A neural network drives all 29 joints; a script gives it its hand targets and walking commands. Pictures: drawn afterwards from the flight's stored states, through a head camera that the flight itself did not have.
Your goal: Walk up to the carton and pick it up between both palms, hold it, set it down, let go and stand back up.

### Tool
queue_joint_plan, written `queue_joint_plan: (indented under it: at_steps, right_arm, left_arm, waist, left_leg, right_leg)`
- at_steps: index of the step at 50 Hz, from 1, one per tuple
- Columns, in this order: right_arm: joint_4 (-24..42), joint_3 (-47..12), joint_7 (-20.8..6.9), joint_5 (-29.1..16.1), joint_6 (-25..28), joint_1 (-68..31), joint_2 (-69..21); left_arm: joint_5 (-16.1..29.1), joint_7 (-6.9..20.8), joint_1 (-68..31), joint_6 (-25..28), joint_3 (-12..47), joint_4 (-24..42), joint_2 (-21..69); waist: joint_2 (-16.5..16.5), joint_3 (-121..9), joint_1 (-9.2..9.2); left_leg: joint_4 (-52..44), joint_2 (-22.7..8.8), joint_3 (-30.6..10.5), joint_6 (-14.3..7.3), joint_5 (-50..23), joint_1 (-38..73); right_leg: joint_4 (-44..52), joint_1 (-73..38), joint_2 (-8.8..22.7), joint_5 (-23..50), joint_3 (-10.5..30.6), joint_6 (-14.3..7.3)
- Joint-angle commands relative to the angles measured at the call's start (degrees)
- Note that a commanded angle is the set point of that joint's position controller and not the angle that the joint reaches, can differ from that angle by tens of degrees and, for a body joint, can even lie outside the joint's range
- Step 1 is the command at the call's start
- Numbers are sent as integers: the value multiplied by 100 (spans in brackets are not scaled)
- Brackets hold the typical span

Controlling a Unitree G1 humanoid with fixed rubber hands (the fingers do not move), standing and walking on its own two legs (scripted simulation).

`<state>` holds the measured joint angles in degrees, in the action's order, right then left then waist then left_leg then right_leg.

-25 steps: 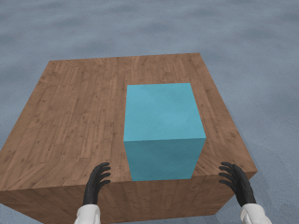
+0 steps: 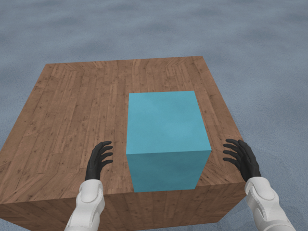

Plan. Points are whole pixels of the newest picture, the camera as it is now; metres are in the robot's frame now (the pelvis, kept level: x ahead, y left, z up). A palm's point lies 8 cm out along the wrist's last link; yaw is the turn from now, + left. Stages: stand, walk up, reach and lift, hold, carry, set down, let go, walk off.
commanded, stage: reach and lift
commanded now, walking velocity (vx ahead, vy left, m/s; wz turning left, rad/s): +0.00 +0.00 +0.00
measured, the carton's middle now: (163, 143) +0.38 -0.01 -0.03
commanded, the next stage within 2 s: none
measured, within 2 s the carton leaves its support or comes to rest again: neither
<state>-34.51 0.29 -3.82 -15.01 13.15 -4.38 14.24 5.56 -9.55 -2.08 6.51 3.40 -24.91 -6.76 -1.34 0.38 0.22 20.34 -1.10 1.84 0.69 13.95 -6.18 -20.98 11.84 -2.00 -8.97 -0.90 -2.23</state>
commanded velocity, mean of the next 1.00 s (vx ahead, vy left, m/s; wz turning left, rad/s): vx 0.00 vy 0.00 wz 0.00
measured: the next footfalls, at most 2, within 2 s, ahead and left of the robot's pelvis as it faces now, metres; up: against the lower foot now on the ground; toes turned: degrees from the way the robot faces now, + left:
none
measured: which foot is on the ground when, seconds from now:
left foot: down 0.00-1.00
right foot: down 0.00-1.00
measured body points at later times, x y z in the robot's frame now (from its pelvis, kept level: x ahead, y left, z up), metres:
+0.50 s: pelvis -0.01 +0.01 +0.00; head +0.01 +0.01 +0.45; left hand +0.35 +0.17 +0.07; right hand +0.34 -0.24 +0.07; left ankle -0.03 +0.12 -0.75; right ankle +0.02 -0.09 -0.75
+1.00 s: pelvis -0.01 +0.00 +0.00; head +0.03 +0.00 +0.45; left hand +0.41 +0.17 +0.14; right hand +0.42 -0.23 +0.14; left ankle -0.03 +0.12 -0.75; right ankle +0.02 -0.09 -0.75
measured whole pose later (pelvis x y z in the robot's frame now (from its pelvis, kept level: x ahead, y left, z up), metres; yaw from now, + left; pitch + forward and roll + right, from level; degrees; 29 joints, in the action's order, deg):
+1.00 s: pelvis -0.01 +0.00 +0.00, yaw -1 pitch +7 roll +0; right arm -40.5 -0.4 -1.2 -20.5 -15.1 -43.5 23.8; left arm 7.1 -8.4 -39.8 -31.2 -7.4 -22.7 -9.9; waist -0.8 -3.7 0.6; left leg 18.9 -1.7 2.9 0.9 11.5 -14.2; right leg -17.7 19.4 -2.7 -5.1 0.1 -2.3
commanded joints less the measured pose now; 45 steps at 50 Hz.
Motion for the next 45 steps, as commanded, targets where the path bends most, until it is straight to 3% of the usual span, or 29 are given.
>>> queue_joint_plan:
  at_steps: [1, 11, 24, 34, 35, 39, 42, 45]
  right_arm:
    - [1162, 350, -2, -94, 64, -1452, 1013]
    - [1398, 478, -35, -269, -623, -2223, 1406]
    - [1281, 478, -51, -369, -1272, -3721, 1784]
    - [984, 453, 97, -410, -1891, -4960, 1921]
    - [1236, 603, 112, -402, -1936, -5229, 2091]
    - [825, 511, 113, -417, -2296, -5640, 2090]
    - [730, 440, 166, -451, -2420, -5854, 2060]
    - [477, 308, 208, -552, -2528, -6163, 2040]
  left_arm:
    - [-105, -32, -1421, -71, -192, 1448, -232]
    - [-290, -76, -2221, -1317, -447, 2127, 10]
    - [-193, -45, -3592, -2236, -760, 2111, -153]
    - [18, 33, -4802, -2938, -968, 1965, -573]
    - [91, 6, -5019, -2996, -907, 2254, -601]
    - [190, 2, -5394, -3327, -949, 1852, -687]
    - [209, 54, -5551, -3434, -1090, 1719, -860]
    - [129, 85, -5860, -3518, -1171, 1493, -977]
  waist:
    - [-144, -1666, -2]
    - [-53, -1846, 54]
    - [-188, -2452, 157]
    - [-216, -3026, 111]
    - [-164, -3240, 1]
    - [-179, -3185, 24]
    - [-287, -3372, 32]
    - [-159, -3417, 82]
  left_leg:
    - [-394, 115, -39, 18, -1289, -577]
    - [-462, 41, -34, -6, -1481, -204]
    - [-493, 37, 9, -127, -1244, -386]
    - [-399, 78, -16, -164, -1296, -550]
    - [-373, 94, 28, -33, -1332, -383]
    - [-325, 94, -14, -43, -1268, -416]
    - [-298, 119, -5, -70, -1356, -539]
    - [-305, 155, -5, -66, -1317, -770]
  right_leg:
    - [-3, -1862, 80, 1972, 459, 82]
    - [123, -1611, -21, 2045, 450, 30]
    - [80, -1628, -24, 2062, 529, 93]
    - [7, -1715, -6, 2231, 513, 229]
    - [35, -1540, -59, 2161, 377, 213]
    - [93, -1313, -78, 1910, 332, 191]
    - [45, -1519, -41, 2198, 350, 273]
    - [-15, -1694, 7, 2311, 388, 302]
